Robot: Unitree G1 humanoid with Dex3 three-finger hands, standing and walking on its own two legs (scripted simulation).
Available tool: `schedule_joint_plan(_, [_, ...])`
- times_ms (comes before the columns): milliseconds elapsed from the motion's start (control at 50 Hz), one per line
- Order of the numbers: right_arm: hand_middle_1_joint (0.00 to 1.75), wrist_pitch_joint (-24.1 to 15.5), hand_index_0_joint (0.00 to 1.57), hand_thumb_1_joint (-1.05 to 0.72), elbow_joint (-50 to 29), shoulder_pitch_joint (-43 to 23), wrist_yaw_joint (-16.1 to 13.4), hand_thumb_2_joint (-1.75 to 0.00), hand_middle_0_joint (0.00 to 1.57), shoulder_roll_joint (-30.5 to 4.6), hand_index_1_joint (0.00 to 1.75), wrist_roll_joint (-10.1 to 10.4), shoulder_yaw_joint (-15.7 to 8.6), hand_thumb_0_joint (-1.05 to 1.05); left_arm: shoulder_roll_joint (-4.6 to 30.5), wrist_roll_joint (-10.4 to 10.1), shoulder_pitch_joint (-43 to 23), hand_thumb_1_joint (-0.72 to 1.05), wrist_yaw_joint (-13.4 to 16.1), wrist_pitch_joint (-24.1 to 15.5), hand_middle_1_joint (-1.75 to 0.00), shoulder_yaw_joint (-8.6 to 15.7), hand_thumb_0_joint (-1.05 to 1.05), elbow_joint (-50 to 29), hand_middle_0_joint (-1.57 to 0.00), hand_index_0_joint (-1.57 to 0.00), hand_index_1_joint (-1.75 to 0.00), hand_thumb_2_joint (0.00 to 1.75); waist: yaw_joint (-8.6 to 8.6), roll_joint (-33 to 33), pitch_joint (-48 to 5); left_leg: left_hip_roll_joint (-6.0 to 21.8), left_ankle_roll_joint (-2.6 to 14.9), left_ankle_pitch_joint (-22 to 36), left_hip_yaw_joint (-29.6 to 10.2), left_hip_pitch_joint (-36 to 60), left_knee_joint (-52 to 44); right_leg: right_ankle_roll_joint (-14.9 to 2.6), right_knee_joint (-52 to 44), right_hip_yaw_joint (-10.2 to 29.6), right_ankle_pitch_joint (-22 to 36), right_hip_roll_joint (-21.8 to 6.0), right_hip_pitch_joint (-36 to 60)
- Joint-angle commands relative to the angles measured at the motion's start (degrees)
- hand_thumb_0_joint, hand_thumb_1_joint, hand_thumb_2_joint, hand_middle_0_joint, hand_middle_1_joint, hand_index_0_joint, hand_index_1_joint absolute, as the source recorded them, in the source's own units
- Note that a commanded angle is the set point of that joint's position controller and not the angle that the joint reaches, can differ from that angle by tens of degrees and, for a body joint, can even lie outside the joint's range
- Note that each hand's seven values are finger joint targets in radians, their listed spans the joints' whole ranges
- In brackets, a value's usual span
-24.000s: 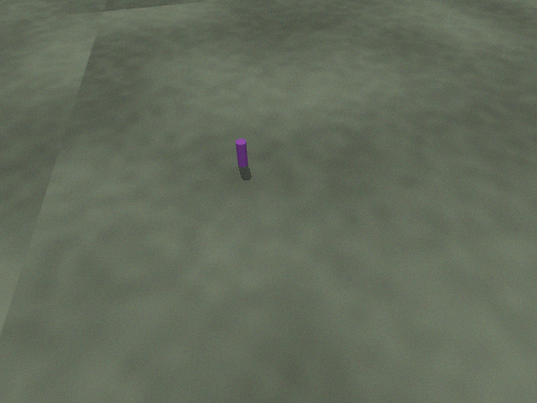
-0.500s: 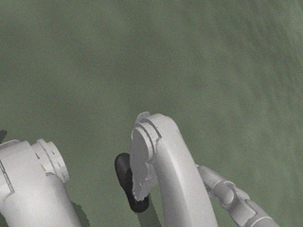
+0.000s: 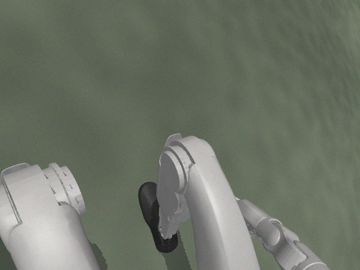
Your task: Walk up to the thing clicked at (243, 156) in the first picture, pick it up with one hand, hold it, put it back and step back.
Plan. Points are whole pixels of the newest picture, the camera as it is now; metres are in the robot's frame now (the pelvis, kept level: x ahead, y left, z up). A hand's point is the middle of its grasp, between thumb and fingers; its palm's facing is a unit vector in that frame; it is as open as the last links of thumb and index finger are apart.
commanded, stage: withdraw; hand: left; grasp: from the side
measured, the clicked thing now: out of the picture +0.43 +0.34 -0.21
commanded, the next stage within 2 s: rise in 0.08 s
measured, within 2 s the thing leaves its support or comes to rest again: neither
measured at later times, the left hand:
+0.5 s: hand out of the picture +0.35 +0.44 -0.03, palm faces +0.48 -0.80 -0.36, open 17.4 cm
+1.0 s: hand out of the picture +0.24 +0.33 +0.17, palm faces +0.40 -0.80 -0.45, open 17.6 cm
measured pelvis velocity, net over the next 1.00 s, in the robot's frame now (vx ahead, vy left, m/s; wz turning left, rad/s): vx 0.04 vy -0.03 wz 0.26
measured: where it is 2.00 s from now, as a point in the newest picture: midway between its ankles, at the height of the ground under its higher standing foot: (116, 253)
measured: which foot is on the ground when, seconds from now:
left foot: down 0.00-1.00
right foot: down 0.00-1.00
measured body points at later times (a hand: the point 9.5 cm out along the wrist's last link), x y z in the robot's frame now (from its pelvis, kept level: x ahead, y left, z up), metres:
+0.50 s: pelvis +0.01 -0.01 +0.05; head +0.19 +0.13 +0.44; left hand +0.32 +0.48 +0.00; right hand +0.19 -0.24 -0.05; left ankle +0.08 +0.13 -0.25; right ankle +0.14 -0.13 -0.25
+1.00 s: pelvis +0.04 -0.03 +0.26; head +0.19 +0.04 +0.68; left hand +0.22 +0.37 +0.20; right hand +0.30 -0.22 +0.15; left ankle +0.08 +0.13 -0.25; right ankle +0.13 -0.13 -0.25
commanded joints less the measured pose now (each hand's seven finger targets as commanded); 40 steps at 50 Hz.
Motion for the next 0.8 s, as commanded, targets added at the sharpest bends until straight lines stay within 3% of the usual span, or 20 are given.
schedule_joint_plan(0, [0.3,1.31,0.2,-0.91,-1.21,4.17,-1.39,-0.9,0.2,-20.5,0.3,1.79,-9.47,0.0,17.18,-1.18,-10.88,-0.58,-3.4,-0.1,-0.01,1.59,0.0,-16.3,-0.06,-0.07,0.0,0.0,-1.87,42.3,-40.52,3.48,-0.61,11.86,8.73,28.43,-20.94,-5.29,-8.91,-5.86,13.5,0.45,14.39])
schedule_joint_plan(100, [0.3,0.56,0.2,-0.89,-0.27,7.3,-1.67,-0.89,0.2,-18.84,0.3,5.19,-12.24,0.0,7.39,-4.5,-6.75,-0.59,-8.51,7.21,-0.02,-2.7,0.0,-14.84,-0.05,-0.07,0.0,0.0,-2.0,33.39,-36.55,2.73,1.0,6.42,9.81,20.52,-21.29,-5.03,-11.09,-5.4,9.96,0.16,11.5])
schedule_joint_plan(120, [0.3,0.44,0.2,-0.89,0.22,7.89,-1.79,-0.89,0.2,-18.65,0.3,5.88,-12.85,0.0,8.08,-5.21,-7.89,-0.6,-9.27,8.09,-0.02,-2.36,0.0,-17.36,-0.04,-0.07,0.0,0.0,-1.05,33.2,-36.66,2.65,1.17,5.31,9.99,20.61,-21.51,-5.16,-11.33,-5.16,8.76,0.08,10.19])
schedule_joint_plan(160, [0.3,0.27,0.2,-0.87,0.15,8.86,-1.75,-0.89,0.2,-18.04,0.3,6.84,-13.6,0.0,5.55,-5.94,-6.9,-0.6,-10.68,9.78,-0.02,-3.44,0.0,-16.33,-0.04,-0.07,0.0,0.0,-1.07,31.32,-37.11,2.38,1.4,3.45,9.79,19.82,-22.23,-5.19,-11.46,-5.33,6.85,-0.12,9.32])
schedule_joint_plan(180, [0.3,0.04,0.2,-0.84,0.5,9.4,-1.81,-0.89,0.2,-18.01,0.3,7.25,-14.46,0.0,6.04,-5.96,-7.97,-0.52,-10.98,10.32,0.0,-2.98,0.0,-18.96,-0.05,-0.04,0.0,0.05,-0.31,31.61,-37.81,2.39,1.32,3.78,9.98,20.87,-22.41,-5.41,-11.31,-4.93,6.95,-0.29,8.28])
schedule_joint_plan(200, [0.3,0.79,0.2,-0.92,1.8,11.23,-2.12,-0.91,0.2,-17.27,0.3,9.36,-18.32,0.0,17.35,2.95,-4.14,-0.5,-7.84,14.22,-0.07,0.59,0.0,-16.86,-0.07,-0.07,-0.06,0.06,5.22,38.2,-45.12,2.23,0.74,6.95,11.82,28.9,-25.98,-5.98,-12.19,-3.15,7.17,-1.08,7.99])
schedule_joint_plan(220, [0.3,1.16,0.2,-0.93,0.41,10.72,-2.02,-0.91,0.2,-16.25,0.3,9.95,-18.31,0.0,13.1,2.4,-6.69,-0.51,-7.21,16.2,-0.07,-1.3,0.0,-18.63,-0.07,-0.07,-0.07,0.07,3.63,39.41,-45.7,2.71,0.45,7.59,11.23,29.8,-27.2,-6.04,-12.02,-3.03,7.43,-1.11,6.32])
schedule_joint_plan(240, [0.3,1.4,0.2,-0.92,0.82,11.95,-1.81,-0.91,0.2,-15.84,0.3,10.42,-19.16,0.0,11.19,2.66,-10.8,-0.51,-6.94,17.22,-0.07,-3.07,0.0,-23.24,-0.07,-0.06,-0.07,0.07,3.33,40.09,-46.71,2.47,0.48,7.19,11.97,29.52,-27.43,-6.27,-12.41,-2.39,7.27,-1.2,5.98])
schedule_joint_plan(260, [0.3,1.86,0.2,-0.94,0.73,12.6,-1.65,-0.92,0.2,-15.24,0.3,11.02,-19.85,0.0,11.69,3.42,-11.0,-0.54,-6.32,18.58,-0.08,-2.66,0.0,-25.0,-0.07,-0.07,-0.09,0.08,3.84,40.96,-47.94,2.26,0.54,7.23,12.51,30.28,-27.92,-6.39,-12.69,-2.06,7.34,-1.38,5.73])
schedule_joint_plan(280, [0.3,2.01,0.2,-0.96,0.77,12.99,-1.8,-0.92,0.2,-14.36,0.3,11.73,-20.48,0.0,13.89,4.11,-9.35,-0.56,-5.33,20.59,-0.09,-1.08,0.0,-27.35,-0.08,-0.08,-0.09,0.08,5.86,41.52,-50.56,2.03,0.56,8.79,13.36,31.96,-28.42,-6.47,-13.45,-1.21,7.8,-1.58,6.59])
schedule_joint_plan(300, [0.3,2.34,0.2,-0.98,1.06,14.43,-2.0,-0.93,0.2,-14.38,0.3,12.37,-21.27,0.0,15.84,4.98,-10.06,-0.56,-4.65,22.54,-0.09,-0.35,0.0,-28.38,-0.09,-0.08,-0.09,0.08,5.95,43.05,-51.51,2.0,0.61,9.55,13.65,32.54,-28.86,-6.53,-13.28,-0.89,8.19,-1.67,6.62])
schedule_joint_plan(320, [0.3,2.79,0.2,-0.9,1.19,14.98,-2.11,-0.9,0.2,-14.25,0.3,12.87,-22.23,0.0,18.14,5.9,-8.93,-0.5,-3.83,24.22,-0.06,0.95,0.0,-30.62,-0.06,-0.05,-0.06,0.08,7.24,43.06,-52.3,1.84,0.76,9.73,14.29,32.92,-29.46,-6.72,-13.78,-0.1,7.8,-1.89,6.16])
schedule_joint_plan(340, [0.3,2.96,0.2,-0.9,1.04,14.85,-2.14,-0.9,0.2,-13.38,0.3,13.3,-22.74,0.0,17.06,6.49,-10.83,-0.55,-3.54,25.58,-0.06,-0.75,0.0,-33.91,-0.05,-0.05,-0.06,0.06,7.03,43.43,-52.16,1.74,0.93,8.38,14.81,32.28,-30.2,-6.9,-14.41,0.43,6.96,-1.95,5.87])
schedule_joint_plan(400, [0.3,3.55,0.2,-0.9,1.06,16.18,-2.41,-0.9,0.2,-11.81,0.3,14.91,-24.99,0.0,12.18,7.06,-2.71,-0.52,-1.99,30.97,-0.06,-1.08,0.0,-34.51,-0.05,-0.05,-0.06,0.07,9.33,40.68,-52.55,1.05,1.21,7.21,16.3,32.38,-32.79,-7.04,-16.54,1.43,5.73,-2.25,5.91])
schedule_joint_plan(540, [0.3,3.46,0.2,-0.9,-1.4,17.19,-3.24,-0.9,0.2,-9.53,0.3,19.09,-31.15,0.0,-3.89,6.58,10.33,-0.54,0.66,42.03,-0.06,-10.49,0.0,-44.74,-0.05,-0.05,-0.06,0.06,9.88,29.58,-54.37,0.3,2.47,-0.23,17.31,33.93,-42.31,-6.89,-26.89,4.0,-0.05,-3.03,8.77])
schedule_joint_plan(600, [0.3,3.55,0.2,-0.9,-3.32,17.19,-4.41,-0.9,0.2,-8.94,0.3,20.67,-32.14,0.0,-1.92,6.2,15.14,-0.57,2.36,45.58,-0.05,-9.54,0.0,-54.52,-0.05,-0.05,-0.05,0.05,12.41,26.55,-57.79,0.17,2.76,-1.62,17.18,37.22,-47.18,-6.51,-31.9,5.21,-1.56,-3.34,14.64])
schedule_joint_plan(620, [0.3,3.45,0.2,-0.9,-3.94,17.03,-4.73,-0.9,0.2,-8.34,0.3,20.98,-32.3,0.0,-2.9,6.08,16.96,-0.56,2.85,46.65,-0.05,-10.18,0.0,-57.45,-0.05,-0.05,-0.05,0.05,12.83,26.01,-59.04,0.23,2.72,-0.86,17.3,39.3,-48.37,-6.45,-33.39,5.78,-0.87,-3.46,16.41])
schedule_joint_plan(660, [0.3,2.81,0.2,-0.9,-4.79,16.74,-5.6,-0.9,0.2,-7.26,0.3,21.59,-32.3,0.0,-4.38,5.59,18.6,-0.55,3.86,48.39,-0.05,-11.16,0.0,-62.56,-0.05,-0.05,-0.05,0.06,12.42,24.98,-58.71,0.27,2.86,-0.86,17.66,41.48,-50.93,-6.37,-36.65,6.61,-0.76,-3.72,19.89])
schedule_joint_plan(720, [0.3,2.15,0.2,-0.9,-5.74,17.02,-7.01,-0.9,0.2,-5.61,0.3,22.07,-32.31,0.0,-3.88,5.28,24.5,-0.56,5.69,50.55,-0.05,-9.65,0.0,-67.25,-0.05,-0.05,-0.05,0.05,13.55,24.03,-59.17,-0.04,3.01,1.98,19.3,44.33,-54.19,-6.06,-41.68,8.57,0.45,-4.39,27.99])
schedule_joint_plan(780, [0.3,1.09,0.2,-0.89,-6.32,16.65,-8.41,-0.9,0.2,-3.91,0.3,22.15,-32.36,0.0,-9.02,4.97,29.27,-0.59,6.93,52.51,-0.05,-11.92,0.0,-67.57,-0.05,-0.05,-0.05,0.03,13.19,23.34,-57.68,-0.33,3.01,4.92,20.73,48.64,-57.25,-5.97,-46.76,9.81,2.49,-4.7,32.96])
